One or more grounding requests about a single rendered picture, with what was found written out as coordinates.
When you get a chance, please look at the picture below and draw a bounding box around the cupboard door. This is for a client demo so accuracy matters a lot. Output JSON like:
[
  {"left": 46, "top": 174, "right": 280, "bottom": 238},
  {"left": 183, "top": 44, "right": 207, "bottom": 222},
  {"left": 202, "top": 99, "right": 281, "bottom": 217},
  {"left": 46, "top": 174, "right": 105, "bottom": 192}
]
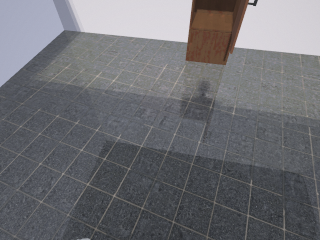
[{"left": 230, "top": 0, "right": 249, "bottom": 54}]

